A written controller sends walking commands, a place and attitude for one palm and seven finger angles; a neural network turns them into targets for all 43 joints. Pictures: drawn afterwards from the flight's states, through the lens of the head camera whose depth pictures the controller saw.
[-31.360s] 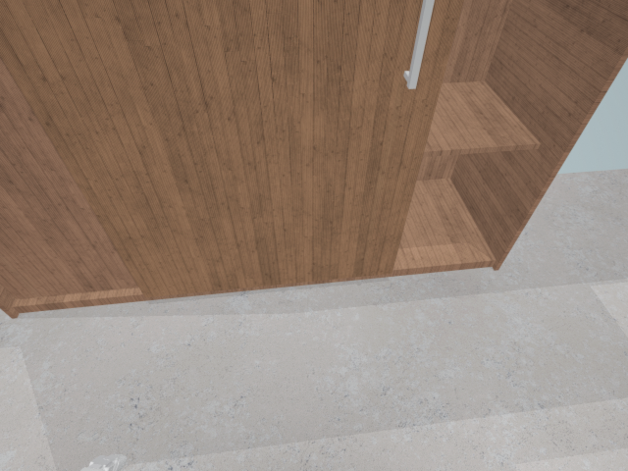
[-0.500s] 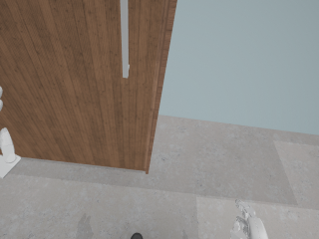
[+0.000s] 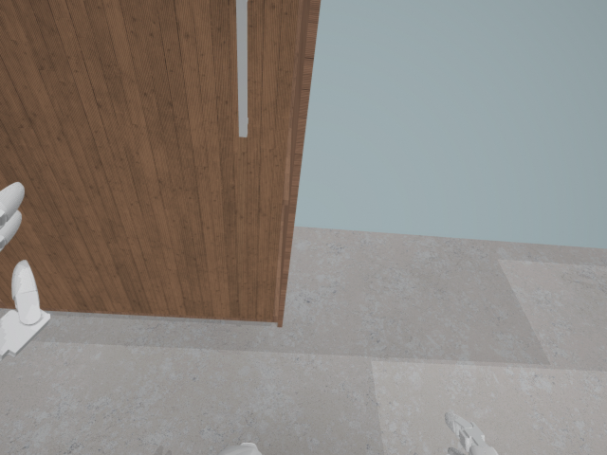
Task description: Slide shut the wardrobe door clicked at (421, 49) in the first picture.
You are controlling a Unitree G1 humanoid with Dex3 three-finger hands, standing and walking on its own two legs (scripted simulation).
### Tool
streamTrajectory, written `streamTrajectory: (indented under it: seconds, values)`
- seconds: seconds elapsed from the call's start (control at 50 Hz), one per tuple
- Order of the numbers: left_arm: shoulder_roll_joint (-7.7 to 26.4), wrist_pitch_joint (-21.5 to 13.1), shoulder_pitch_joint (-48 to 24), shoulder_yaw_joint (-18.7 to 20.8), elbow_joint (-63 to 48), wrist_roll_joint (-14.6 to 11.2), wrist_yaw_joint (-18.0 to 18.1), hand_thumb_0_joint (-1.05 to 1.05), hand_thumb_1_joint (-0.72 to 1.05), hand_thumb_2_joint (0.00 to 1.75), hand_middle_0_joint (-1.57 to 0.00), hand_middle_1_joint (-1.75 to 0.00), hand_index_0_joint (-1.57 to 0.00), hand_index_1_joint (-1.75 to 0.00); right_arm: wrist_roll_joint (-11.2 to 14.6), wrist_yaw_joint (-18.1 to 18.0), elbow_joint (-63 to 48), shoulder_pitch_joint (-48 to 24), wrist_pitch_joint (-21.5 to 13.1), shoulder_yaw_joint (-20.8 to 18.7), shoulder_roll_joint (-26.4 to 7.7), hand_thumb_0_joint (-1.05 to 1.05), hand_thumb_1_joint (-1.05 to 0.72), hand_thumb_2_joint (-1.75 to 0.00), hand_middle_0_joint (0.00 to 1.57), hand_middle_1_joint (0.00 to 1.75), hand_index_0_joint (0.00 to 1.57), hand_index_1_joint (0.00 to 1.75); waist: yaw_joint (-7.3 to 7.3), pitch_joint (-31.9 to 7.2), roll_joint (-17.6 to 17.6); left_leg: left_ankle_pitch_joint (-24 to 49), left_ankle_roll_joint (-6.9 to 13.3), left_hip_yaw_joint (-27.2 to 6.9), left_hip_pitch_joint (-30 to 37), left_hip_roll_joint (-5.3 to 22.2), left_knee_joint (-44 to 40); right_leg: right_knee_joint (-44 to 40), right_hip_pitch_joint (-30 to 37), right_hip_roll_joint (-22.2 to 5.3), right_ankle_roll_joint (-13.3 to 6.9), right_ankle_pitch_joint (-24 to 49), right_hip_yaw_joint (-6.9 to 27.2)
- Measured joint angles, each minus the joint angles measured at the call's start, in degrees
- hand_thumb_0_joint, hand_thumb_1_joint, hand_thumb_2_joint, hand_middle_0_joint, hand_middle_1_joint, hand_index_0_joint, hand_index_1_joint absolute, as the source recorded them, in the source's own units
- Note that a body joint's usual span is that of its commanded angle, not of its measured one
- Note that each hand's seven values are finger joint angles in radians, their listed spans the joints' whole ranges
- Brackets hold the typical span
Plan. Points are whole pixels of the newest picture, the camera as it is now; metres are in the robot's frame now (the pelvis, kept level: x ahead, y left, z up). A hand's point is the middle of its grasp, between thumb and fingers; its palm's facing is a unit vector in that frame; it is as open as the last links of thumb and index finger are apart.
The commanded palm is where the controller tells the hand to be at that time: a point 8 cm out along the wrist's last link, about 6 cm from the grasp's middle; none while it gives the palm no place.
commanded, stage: stop stepping back and stand still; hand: left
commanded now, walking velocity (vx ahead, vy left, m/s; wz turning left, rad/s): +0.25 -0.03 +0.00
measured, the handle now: (243, 70) +0.72 +0.16 +0.20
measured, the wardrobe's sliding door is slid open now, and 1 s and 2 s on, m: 0.02 0.02 0.02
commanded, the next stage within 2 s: let the arm hang, fingers relaxed in 0.72 s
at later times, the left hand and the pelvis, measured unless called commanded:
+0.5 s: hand out of the picture +0.10 +0.32 +0.18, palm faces +0.56 -0.74 -0.38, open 7.4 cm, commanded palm +0.06 +0.34 +0.18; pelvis -0.06 +0.03 +0.00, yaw +4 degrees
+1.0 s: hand out of the picture +0.09 +0.29 -0.09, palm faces +0.24 -0.91 -0.34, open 7.4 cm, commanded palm none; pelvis -0.05 +0.05 -0.02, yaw +9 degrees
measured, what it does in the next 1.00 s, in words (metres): steps on the spot: left foot, then right foot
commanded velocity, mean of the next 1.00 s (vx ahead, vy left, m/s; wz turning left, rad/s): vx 0.10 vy -0.06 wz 0.00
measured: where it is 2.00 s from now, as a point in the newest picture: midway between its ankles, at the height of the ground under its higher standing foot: outside the picture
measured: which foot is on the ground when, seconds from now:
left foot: up 0.00-0.12, down 0.14-0.34, up 0.36-0.54, down 0.56-1.00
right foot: down 0.00-0.14, up 0.16-0.34, down 0.36-1.00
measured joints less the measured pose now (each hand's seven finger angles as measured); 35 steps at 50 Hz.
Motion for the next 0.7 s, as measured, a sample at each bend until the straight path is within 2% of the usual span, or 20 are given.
streamTrajectory:
  seconds: [0.02,0.06,0.12,0.14,0.16,0.2,0.24,0.28,0.34,0.36,0.38,0.4,0.42,0.46,0.5,0.56,0.6,0.64,0.66,0.7]
  values:
    - [0.03,-0.80,0.38,-0.05,-0.42,0.25,-0.08,0.02,0.89,0.90,-0.21,-0.30,-0.21,-0.30,-0.02,-0.03,0.91,-0.03,0.39,-0.21,-0.24,0.01,-0.90,-0.90,0.20,0.30,0.20,0.30,0.61,-0.21,-0.05,-0.61,0.37,0.05,-1.13,1.00,5.52,0.92,-0.62,-0.55,0.45,1.08,-0.50]
    - [-0.36,-1.79,-0.52,-0.06,0.99,0.70,0.12,0.01,0.89,0.90,-0.21,-0.30,-0.21,-0.30,0.03,-0.47,2.50,0.52,1.18,-0.58,-0.52,0.01,-0.90,-0.90,0.20,0.30,0.20,0.30,1.60,-1.77,-0.23,-1.24,1.17,0.48,-0.41,3.86,7.98,1.92,-1.56,-2.16,1.95,-1.41,-2.12]
    - [-2.06,-1.29,-5.12,0.00,4.89,1.10,1.62,0.01,0.89,0.90,-0.21,-0.30,-0.21,-0.30,0.14,-1.79,3.34,0.75,1.07,-0.77,-1.45,0.01,-0.90,-0.90,0.20,0.30,0.20,0.30,2.48,-2.79,-0.40,-2.68,2.31,1.03,7.51,7.26,-3.99,5.33,-3.57,-4.79,2.52,-5.84,-4.13]
    - [-2.85,-0.89,-6.89,-0.12,5.73,0.99,2.23,0.01,0.89,0.90,-0.21,-0.30,-0.21,-0.30,0.14,-2.15,2.46,0.77,0.55,-0.89,-2.51,0.01,-0.90,-0.90,0.20,0.30,0.20,0.30,2.19,-2.74,0.88,-5.02,3.04,-0.36,10.76,7.98,-10.11,8.37,-5.14,-4.83,2.76,-8.24,-4.58]
    - [-3.30,-0.60,-9.02,-0.10,6.62,0.84,2.77,0.01,0.89,0.90,-0.21,-0.30,-0.21,-0.30,0.27,-2.48,1.91,0.02,-0.01,-1.26,-3.06,0.01,-0.90,-0.90,0.20,0.30,0.20,0.30,1.16,-1.86,1.77,-0.42,3.03,-1.28,10.68,7.88,-12.22,13.02,-7.27,-4.73,3.53,-11.03,-4.03]
    - [-2.76,-0.09,-11.84,0.57,8.41,0.98,2.75,0.01,0.89,0.90,-0.21,-0.30,-0.21,-0.30,0.40,-2.16,2.07,-2.11,-0.30,-1.72,-1.69,0.01,-0.90,-0.90,0.20,0.30,0.20,0.30,0.03,0.63,0.50,4.81,2.29,-0.89,9.93,6.36,-10.60,25.44,-11.37,-4.00,4.50,-12.59,-0.20]
    - [-2.07,0.41,-11.08,0.85,8.34,0.97,2.03,0.01,0.90,0.90,-0.21,-0.30,-0.21,-0.30,0.41,-0.91,1.99,-2.66,-0.39,-1.34,0.32,0.01,-0.90,-0.90,0.20,0.30,0.20,0.30,-1.45,1.18,-0.25,6.41,2.22,-1.19,10.39,5.61,-12.22,32.47,-13.58,-2.74,4.77,-11.40,0.58]
    - [-1.62,0.32,-7.56,0.63,6.07,0.94,1.41,0.02,0.90,0.90,-0.21,-0.30,-0.21,-0.30,0.30,0.18,1.47,-2.04,-0.28,-0.50,1.94,0.01,-0.90,-0.90,0.20,0.30,0.20,0.30,-2.20,0.89,0.05,7.68,1.99,-1.57,11.09,6.13,-15.26,29.50,-12.43,-1.75,4.43,-10.51,-1.11]
    - [0.07,-0.39,-1.33,0.24,2.08,1.18,0.90,0.02,0.90,0.90,-0.21,-0.30,-0.21,-0.30,-0.13,0.63,-0.43,0.21,0.67,0.39,3.16,0.01,-0.90,-0.90,0.20,0.30,0.20,0.30,-2.35,-0.39,1.48,2.71,1.63,-1.98,8.99,7.32,-14.47,13.48,-4.96,-0.50,2.72,-13.27,-3.79]
    - [1.61,-0.60,0.12,0.93,0.72,1.33,0.85,0.02,0.90,0.90,-0.21,-0.30,-0.21,-0.30,-0.01,0.69,-1.27,0.87,1.02,0.50,3.41,0.01,-0.90,-0.90,0.20,0.30,0.20,0.30,-1.81,-1.01,0.39,-1.78,1.73,-1.22,6.02,6.36,-9.78,7.08,-2.65,-1.12,1.03,-14.79,-1.75]
    - [1.85,-0.84,0.18,1.14,0.09,1.26,0.64,0.02,0.89,0.90,-0.21,-0.30,-0.21,-0.30,0.27,0.65,-1.08,0.47,1.33,0.43,2.97,0.01,-0.90,-0.90,0.20,0.30,0.20,0.30,-0.47,-0.50,0.46,-3.85,1.61,-1.30,2.79,6.06,-2.34,5.26,-3.40,-1.49,0.52,-7.80,-1.41]
    - [1.47,-1.02,-0.46,1.15,-0.01,1.18,0.39,0.01,0.89,0.90,-0.21,-0.30,-0.21,-0.30,0.25,0.53,-0.03,-0.32,1.49,0.31,2.24,0.01,-0.90,-0.90,0.20,0.30,0.20,0.30,0.66,0.44,1.03,-3.82,1.38,-1.65,0.30,5.98,5.16,5.74,-4.16,-1.62,0.76,-1.86,-1.69]
    - [0.88,-1.34,-1.24,1.09,0.57,1.20,0.35,0.01,0.89,0.90,-0.21,-0.30,-0.21,-0.30,0.16,0.34,1.45,-0.91,1.59,0.12,1.63,0.01,-0.90,-0.90,0.20,0.30,0.20,0.30,1.38,0.85,1.59,-3.39,1.34,-1.75,-1.22,5.99,10.39,6.25,-4.36,-1.70,1.28,0.16,-2.00]
    - [-0.70,-1.51,-2.82,1.06,2.75,1.14,0.65,0.01,0.89,0.90,-0.21,-0.30,-0.22,-0.30,0.23,-0.25,3.64,-1.08,1.91,-0.27,0.86,0.01,-0.90,-0.89,0.20,0.30,0.20,0.30,2.42,0.14,1.77,-2.41,1.54,-0.61,-1.62,6.30,13.02,5.72,-4.18,-2.40,2.02,-0.21,-2.22]
    - [-2.63,-1.25,-4.53,1.03,5.01,1.20,1.38,0.01,0.89,0.90,-0.21,-0.30,-0.21,-0.30,0.27,-1.12,4.47,-0.89,1.69,-0.45,0.26,0.01,-0.90,-0.89,0.20,0.30,0.20,0.30,3.20,-0.70,1.12,-2.37,2.09,1.28,1.72,6.88,6.47,5.09,-4.15,-3.67,2.44,-1.74,-2.12]
    - [-5.07,-0.65,-7.08,0.11,6.26,1.23,2.74,0.01,0.89,0.90,-0.21,-0.30,-0.21,-0.30,0.13,-2.37,2.93,-0.66,-0.07,-0.69,-1.75,0.01,-0.90,-0.89,0.20,0.30,0.20,0.30,3.07,-0.76,1.74,-3.12,3.20,2.08,11.23,7.21,-11.35,8.08,-5.44,-4.87,3.02,-4.33,-2.45]
    - [-4.99,-0.77,-9.62,-0.10,6.53,1.34,3.14,0.01,0.89,0.90,-0.21,-0.30,-0.21,-0.30,0.21,-2.75,2.13,-2.50,-1.23,-1.41,-1.90,0.01,-0.90,-0.90,0.20,0.30,0.20,0.30,1.86,1.42,1.47,3.76,2.63,1.84,11.50,6.35,-12.96,16.01,-8.35,-4.91,3.99,-9.17,-0.61]
    - [-3.66,-0.99,-10.42,0.26,7.11,1.50,2.72,0.01,0.89,0.90,-0.21,-0.30,-0.21,-0.30,0.28,-2.04,2.06,-4.24,-1.53,-1.43,-0.35,0.01,-0.90,-0.90,0.20,0.30,0.20,0.30,0.70,2.92,0.03,4.81,2.07,2.14,12.13,5.42,-13.25,24.49,-11.46,-4.16,4.63,-10.44,1.37]
    - [-2.95,-0.82,-9.82,0.43,6.75,1.57,2.37,0.02,0.90,0.90,-0.21,-0.30,-0.21,-0.30,0.29,-1.48,1.69,-4.51,-1.61,-1.24,0.43,0.01,-0.90,-0.90,0.20,0.30,0.20,0.30,-0.01,3.12,-0.23,5.21,1.94,1.93,12.62,5.30,-14.35,26.37,-12.42,-3.83,4.87,-9.90,1.30]
    - [-1.71,-0.99,-6.94,0.74,4.96,1.60,1.86,0.02,0.90,0.90,-0.21,-0.30,-0.21,-0.30,0.38,-0.37,0.70,-4.30,-1.66,-0.55,1.61,0.01,-0.90,-0.90,0.20,0.30,0.20,0.30,-0.93,2.96,0.12,6.18,1.60,1.42,13.45,5.84,-16.76,23.77,-12.44,-3.43,5.16,-8.62,-0.09]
